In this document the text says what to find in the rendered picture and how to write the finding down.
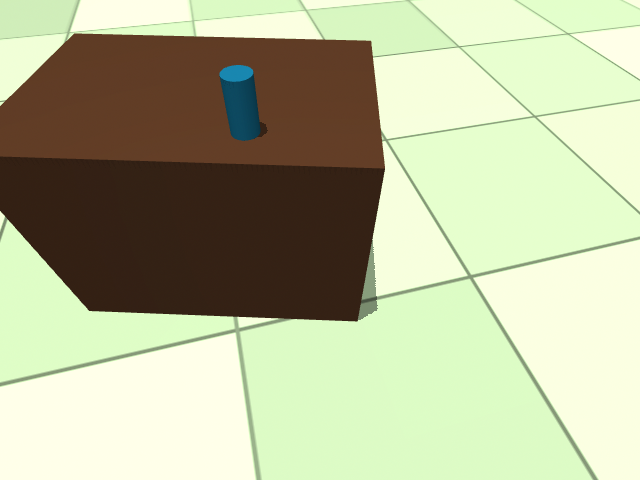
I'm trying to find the can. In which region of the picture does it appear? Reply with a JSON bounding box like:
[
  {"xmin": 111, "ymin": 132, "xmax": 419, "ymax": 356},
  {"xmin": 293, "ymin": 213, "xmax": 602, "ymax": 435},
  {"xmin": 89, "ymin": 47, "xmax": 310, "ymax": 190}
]
[{"xmin": 219, "ymin": 65, "xmax": 261, "ymax": 141}]

